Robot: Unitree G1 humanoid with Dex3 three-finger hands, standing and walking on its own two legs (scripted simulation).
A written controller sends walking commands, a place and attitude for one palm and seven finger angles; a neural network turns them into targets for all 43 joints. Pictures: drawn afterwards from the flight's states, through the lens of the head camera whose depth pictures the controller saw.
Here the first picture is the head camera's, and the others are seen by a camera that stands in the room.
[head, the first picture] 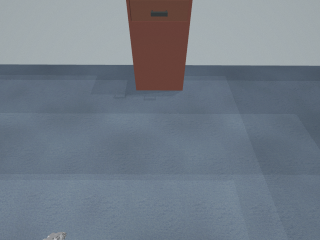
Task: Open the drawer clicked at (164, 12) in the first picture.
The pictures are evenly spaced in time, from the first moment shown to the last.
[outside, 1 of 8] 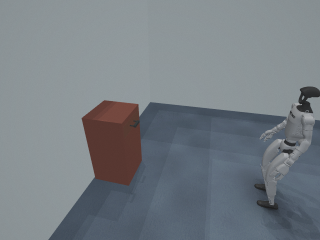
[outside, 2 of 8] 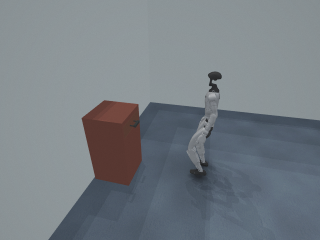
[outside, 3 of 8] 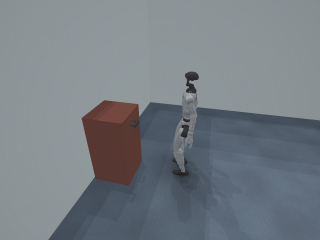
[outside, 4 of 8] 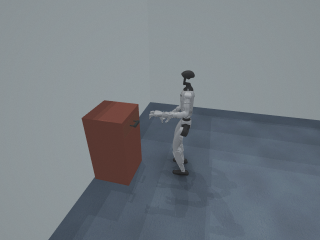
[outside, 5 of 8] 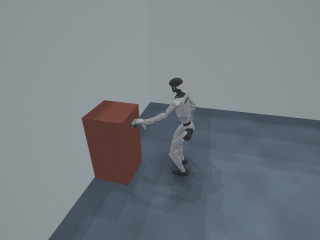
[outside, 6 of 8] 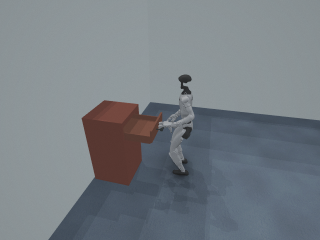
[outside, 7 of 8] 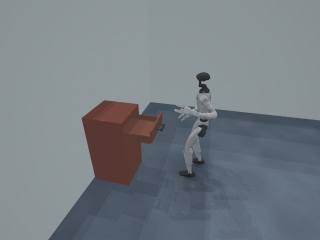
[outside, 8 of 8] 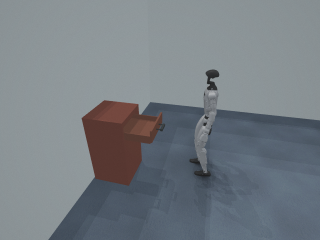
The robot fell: no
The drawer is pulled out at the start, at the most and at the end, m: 0.00 0.30 0.30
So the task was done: yes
